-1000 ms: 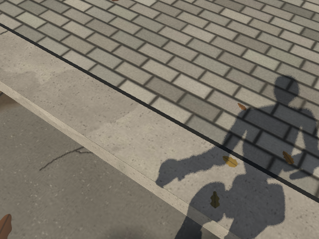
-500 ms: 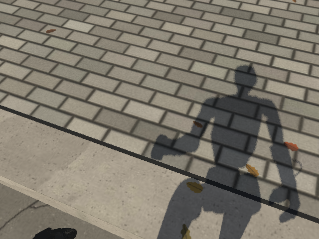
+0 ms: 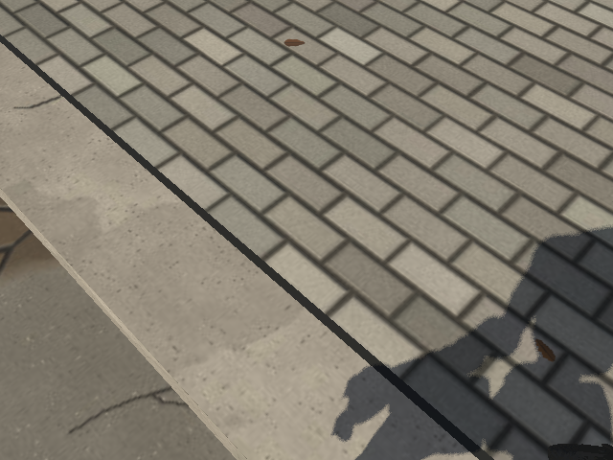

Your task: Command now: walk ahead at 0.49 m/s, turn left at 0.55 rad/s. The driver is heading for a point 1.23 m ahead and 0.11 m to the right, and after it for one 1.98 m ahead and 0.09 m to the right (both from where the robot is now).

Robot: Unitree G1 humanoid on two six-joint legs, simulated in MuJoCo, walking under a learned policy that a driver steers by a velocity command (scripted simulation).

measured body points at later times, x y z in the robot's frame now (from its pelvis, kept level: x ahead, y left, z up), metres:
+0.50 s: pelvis +0.29 -0.04 +0.05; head +0.31 -0.04 +0.50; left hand +0.46 +0.20 -0.02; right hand +0.35 -0.29 -0.09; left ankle +0.10 +0.07 -0.63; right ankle +0.39 -0.10 -0.60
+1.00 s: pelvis +0.59 -0.04 +0.13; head +0.62 -0.06 +0.58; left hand +0.61 +0.24 +0.01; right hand +0.81 -0.30 +0.08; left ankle +0.75 +0.04 -0.60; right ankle +0.40 -0.10 -0.59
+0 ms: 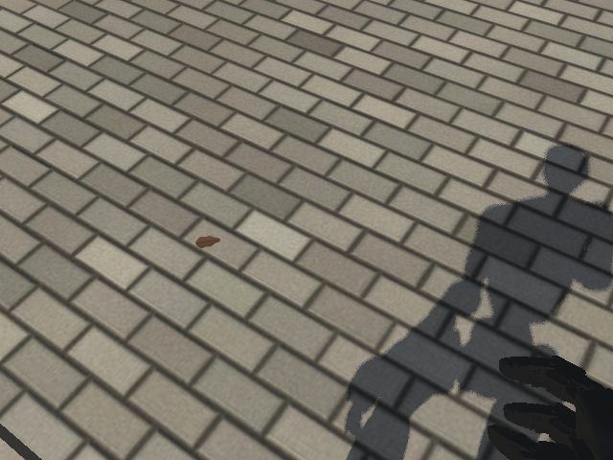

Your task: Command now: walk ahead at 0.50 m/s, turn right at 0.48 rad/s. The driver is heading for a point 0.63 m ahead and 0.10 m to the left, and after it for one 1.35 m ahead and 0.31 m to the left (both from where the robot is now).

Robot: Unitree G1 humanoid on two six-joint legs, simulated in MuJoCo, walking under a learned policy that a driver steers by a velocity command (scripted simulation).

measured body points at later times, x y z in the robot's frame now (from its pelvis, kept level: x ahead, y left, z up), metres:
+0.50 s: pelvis +0.27 -0.03 +0.00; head +0.31 -0.03 +0.45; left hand +0.52 +0.20 -0.05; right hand +0.26 -0.30 -0.12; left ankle +0.13 +0.11 -0.70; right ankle +0.37 -0.14 -0.72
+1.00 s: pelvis +0.51 +0.06 -0.01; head +0.55 +0.09 +0.44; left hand +0.44 +0.35 -0.13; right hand +0.81 -0.09 -0.07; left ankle +0.57 +0.17 -0.72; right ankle +0.40 -0.14 -0.67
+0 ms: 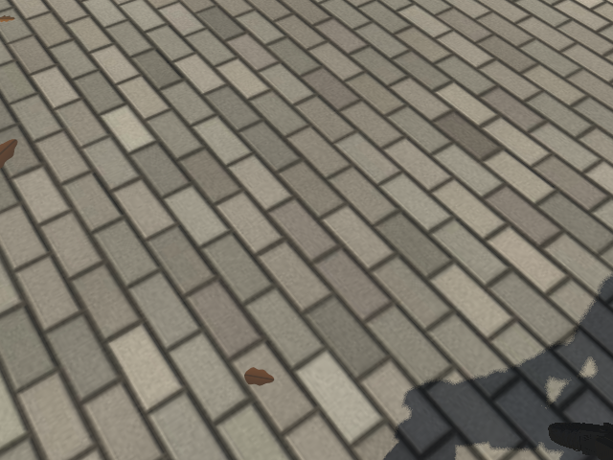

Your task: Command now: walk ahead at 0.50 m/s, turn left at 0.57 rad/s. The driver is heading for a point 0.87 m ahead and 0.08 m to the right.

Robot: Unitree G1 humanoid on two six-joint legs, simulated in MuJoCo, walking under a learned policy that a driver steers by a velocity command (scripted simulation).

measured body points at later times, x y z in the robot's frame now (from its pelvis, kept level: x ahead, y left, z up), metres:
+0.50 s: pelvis +0.30 -0.02 +0.00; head +0.32 -0.02 +0.45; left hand +0.50 +0.22 -0.08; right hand +0.34 -0.32 -0.12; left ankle +0.10 +0.08 -0.71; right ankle +0.42 -0.11 -0.72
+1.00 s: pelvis +0.58 -0.02 +0.01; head +0.61 -0.03 +0.46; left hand +0.69 +0.26 -0.11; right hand +0.75 -0.31 -0.05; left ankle +0.71 +0.06 -0.72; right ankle +0.43 -0.11 -0.71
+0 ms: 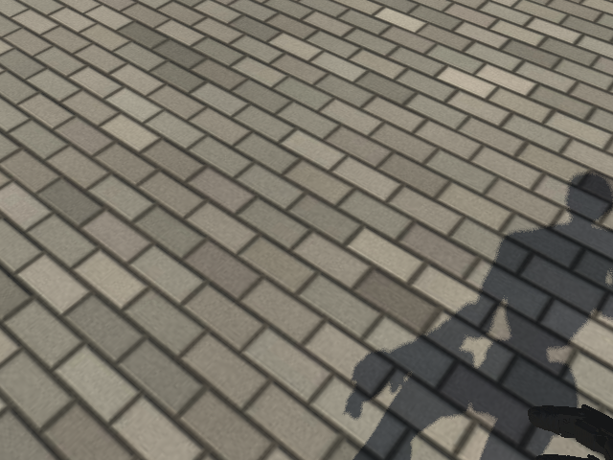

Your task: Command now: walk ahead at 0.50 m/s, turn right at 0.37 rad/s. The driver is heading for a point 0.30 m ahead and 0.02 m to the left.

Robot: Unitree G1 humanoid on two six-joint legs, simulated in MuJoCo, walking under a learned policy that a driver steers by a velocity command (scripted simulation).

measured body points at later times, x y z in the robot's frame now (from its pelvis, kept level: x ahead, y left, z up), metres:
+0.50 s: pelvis +0.20 -0.02 +0.01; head +0.23 -0.03 +0.46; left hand +0.42 +0.20 -0.07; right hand +0.23 -0.30 -0.13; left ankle +0.12 +0.12 -0.69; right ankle +0.28 -0.13 -0.72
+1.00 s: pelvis +0.25 +0.00 +0.01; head +0.26 +0.00 +0.46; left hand +0.37 +0.25 -0.12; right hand +0.31 -0.26 -0.13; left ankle +0.23 +0.13 -0.72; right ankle +0.28 -0.13 -0.72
